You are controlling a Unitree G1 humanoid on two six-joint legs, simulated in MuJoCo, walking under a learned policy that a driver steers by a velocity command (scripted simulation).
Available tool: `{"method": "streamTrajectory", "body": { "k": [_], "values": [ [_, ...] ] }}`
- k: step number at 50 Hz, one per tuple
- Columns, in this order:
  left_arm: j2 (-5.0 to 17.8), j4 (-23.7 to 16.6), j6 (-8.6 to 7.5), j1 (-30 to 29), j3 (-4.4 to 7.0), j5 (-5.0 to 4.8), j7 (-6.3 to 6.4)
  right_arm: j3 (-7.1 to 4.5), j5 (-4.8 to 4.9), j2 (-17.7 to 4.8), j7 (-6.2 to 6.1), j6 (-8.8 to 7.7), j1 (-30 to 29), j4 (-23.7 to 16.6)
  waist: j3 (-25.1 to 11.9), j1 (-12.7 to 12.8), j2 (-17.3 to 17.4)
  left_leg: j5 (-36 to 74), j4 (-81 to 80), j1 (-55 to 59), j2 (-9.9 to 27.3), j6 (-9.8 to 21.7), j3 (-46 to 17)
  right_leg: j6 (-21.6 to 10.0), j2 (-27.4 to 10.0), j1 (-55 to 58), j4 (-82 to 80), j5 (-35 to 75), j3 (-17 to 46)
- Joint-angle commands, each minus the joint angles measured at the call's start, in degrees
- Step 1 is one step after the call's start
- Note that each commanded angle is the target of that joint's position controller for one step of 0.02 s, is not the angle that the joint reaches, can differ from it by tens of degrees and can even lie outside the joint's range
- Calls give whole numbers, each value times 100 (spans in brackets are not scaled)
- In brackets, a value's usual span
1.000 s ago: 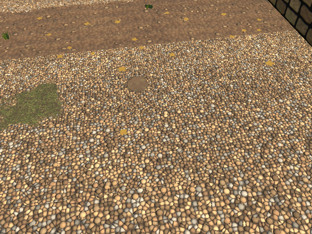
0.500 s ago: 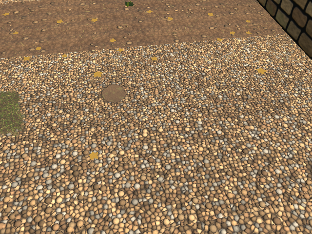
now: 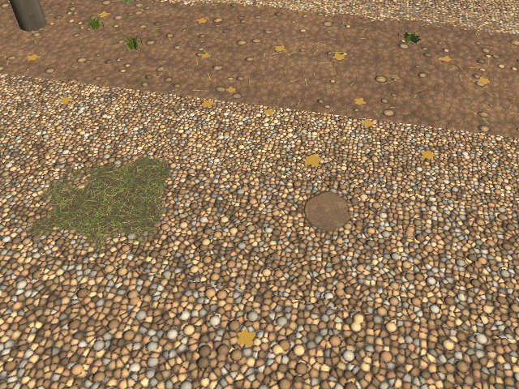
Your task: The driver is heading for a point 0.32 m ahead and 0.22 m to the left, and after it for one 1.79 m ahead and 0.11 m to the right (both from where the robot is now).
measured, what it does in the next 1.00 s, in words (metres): goes down: left foot 0.19 m lower, then right foot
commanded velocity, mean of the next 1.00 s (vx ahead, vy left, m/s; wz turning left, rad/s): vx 0.49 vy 0.00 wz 0.03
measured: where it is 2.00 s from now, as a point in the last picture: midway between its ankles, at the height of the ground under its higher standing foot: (249, 337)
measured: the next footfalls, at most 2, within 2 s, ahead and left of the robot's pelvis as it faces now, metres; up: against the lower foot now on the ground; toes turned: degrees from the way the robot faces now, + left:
left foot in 0.36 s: +0.43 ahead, +0.06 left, -0.19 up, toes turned +26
right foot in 0.60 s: +0.73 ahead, -0.02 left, -0.19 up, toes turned +19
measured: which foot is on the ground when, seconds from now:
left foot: up 0.00-0.34, down 0.36-0.62, up 0.64-1.00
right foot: down 0.00-0.34, up 0.36-0.58, down 0.60-1.00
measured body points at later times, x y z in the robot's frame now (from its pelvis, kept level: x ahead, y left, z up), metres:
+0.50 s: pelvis +0.43 +0.03 -0.19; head +0.50 +0.04 +0.25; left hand +0.33 +0.25 -0.33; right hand +0.57 -0.17 -0.35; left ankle +0.40 +0.04 -0.92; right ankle +0.46 -0.14 -0.82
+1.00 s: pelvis +0.68 +0.07 -0.17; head +0.70 +0.07 +0.28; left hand +0.80 +0.37 -0.25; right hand +0.88 -0.19 -0.25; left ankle +0.68 +0.22 -0.90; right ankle +0.69 -0.03 -0.91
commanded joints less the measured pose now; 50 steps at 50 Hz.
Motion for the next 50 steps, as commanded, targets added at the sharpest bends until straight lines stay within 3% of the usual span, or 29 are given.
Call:
{"method": "streamTrajectory", "body": {
  "k": [1,5,6,7,8,11,15,17,18,19,20,21,22,23,24,25,27,29,30,31,32,33,34,35,37,41,44,47,50],
  "values": [
    [410,-56,-254,301,115,-114,-30,114,-51,192,195,216,-352,-638,675,-43,-722,512,-585,-1526,808,-77,-379,-758,-1569,311,-2200,929,1665],
    [614,395,-271,1305,168,26,51,107,-200,-17,313,161,-952,-688,295,320,-427,1829,-771,-2210,680,127,257,-552,-1444,1703,-1591,3207,270],
    [227,543,-380,1340,46,58,59,108,-92,24,316,32,-1343,-765,614,276,-196,2567,-1873,-2265,619,165,175,-244,-969,1614,-1652,1985,-199],
    [147,707,-497,1565,-16,25,111,195,-171,145,398,-80,-1869,-942,751,331,-192,3685,-2580,-1806,539,165,420,-91,-885,1219,-1729,1560,-408],
    [237,735,-534,1538,-21,84,110,287,-106,378,425,-96,-2172,-951,807,373,-246,4643,-2929,-1032,336,184,888,-105,-778,548,-1779,948,-695],
    [397,766,-475,1414,-71,102,159,294,3,236,528,-64,-1823,-522,797,98,-213,5769,-3402,261,169,340,1083,74,-803,183,-1317,1000,-1081],
    [680,1158,-130,2099,-129,179,357,383,-392,129,167,-61,-1421,-161,697,0,-112,4408,-4330,1269,-458,355,1744,301,-838,1018,1337,4243,-1343],
    [661,1286,92,2021,-114,185,469,269,-396,-123,-81,-67,540,598,278,-824,-39,4576,-5695,3067,195,539,529,291,-822,247,4828,3531,-812],
    [718,1111,221,1113,-4,98,391,165,-328,-358,-189,-102,1333,941,541,-1490,408,5642,-6982,3920,710,1002,-40,228,86,-961,7446,-651,-1138],
    [488,632,132,1308,-67,23,303,70,-158,-1148,-270,-164,1740,1132,-81,-788,828,9430,-4001,6133,1438,608,-46,-93,30,-3265,7946,-3074,-365],
    [239,464,-1,1938,-209,-362,301,-1,-94,-1170,-308,-198,2012,961,-1377,-873,718,10276,-3080,7986,2732,1290,-1276,-193,48,-4773,7653,-2792,1004],
    [584,491,-61,1549,-136,-290,297,65,-3,-860,-276,-252,1779,781,-1508,-884,-606,7805,-3947,7238,2533,901,-1138,-516,-291,-4751,6494,-1770,1184],
    [490,622,-12,1540,-107,-190,192,136,31,-614,-323,-248,643,719,-514,-111,-1171,6130,-4661,5491,2042,777,-642,-367,-394,-4238,4842,-897,817],
    [270,700,88,1660,-139,13,108,249,-9,-397,-356,-253,-403,487,-261,471,-1380,5367,-5255,3849,1858,901,-347,-127,-448,-3114,3872,-453,497],
    [221,768,196,1942,-140,272,117,384,32,-24,-296,-414,-794,302,63,722,-919,6571,-5320,2024,1803,1009,-30,27,-487,-1550,2670,74,455],
    [-29,823,320,2297,-196,249,163,407,-36,-8,-255,-540,-1271,249,26,1004,-122,7045,-5268,1226,1895,1052,117,58,-590,-714,1986,489,452],
    [-15,914,291,2139,-132,0,165,339,102,137,-222,-698,-1185,309,-120,752,-189,5690,-4902,730,1356,773,383,5,-411,273,1226,1521,69],
    [-24,921,172,2372,-18,-21,72,292,294,25,-281,-597,-1252,240,-483,952,-210,5515,-3764,1046,818,302,1085,-351,124,864,547,2462,-420],
    [183,900,165,2501,99,20,45,247,365,-155,-312,-486,-1303,213,-591,1121,-187,5052,-2706,1017,577,12,1195,-723,236,1158,296,2786,-195],
    [807,754,183,2641,295,4,24,131,395,-310,-303,-308,-1244,38,-700,1295,-1295,2353,-222,744,-368,-406,1661,-1507,-479,1249,-339,6328,980],
    [1244,490,330,1867,372,12,5,214,328,45,-252,-153,-707,-259,-1179,619,-3004,-1950,1391,-551,-1330,-662,1098,-2508,-1530,1991,-907,8937,3763],
    [1175,300,-145,1893,297,591,-266,298,-462,131,187,-172,51,-485,-2036,431,-2123,-1963,1207,-613,-386,-929,-1079,-2482,-2200,2253,-998,6379,4124],
    [809,290,-329,1398,372,504,-306,100,-325,-488,135,-236,-987,-535,-496,756,-560,-1933,868,-1278,-159,-1057,-784,-2058,-1824,1299,-834,5059,3719],
    [733,177,-363,945,355,306,-281,115,-312,-310,-48,-310,-943,-695,-590,421,-411,-1928,319,-1138,24,-959,-671,-1960,-1538,1025,-1109,4253,3415],
    [349,66,-347,615,201,122,-202,315,-504,269,-294,-369,-569,-786,-387,-46,-563,-1951,-521,-312,401,-969,-526,-1940,-1085,14,-1620,3690,3165],
    [897,-505,-426,203,384,54,-327,325,-107,163,-259,-191,-572,-830,-409,-70,-593,-828,-2233,614,208,-1507,75,-1547,-369,-152,-1821,3579,2503],
    [1107,-839,-447,422,479,67,-372,256,-32,-99,-153,-127,-950,-959,-512,148,-716,-500,-2953,649,127,-1521,18,-1432,-449,303,-1551,3649,2823],
    [1093,-1026,-362,482,494,39,-387,275,10,-99,-209,-261,-1208,-1035,-475,313,-860,-357,-3692,463,54,-1408,-114,-1534,-662,786,-1245,3608,3472],
    [1053,-1205,-209,-2,419,-12,-502,274,141,-225,-249,-431,-880,-906,-519,48,-718,828,-5144,1367,-14,-1059,-57,-1392,-502,443,-919,3157,3744]
  ]
}}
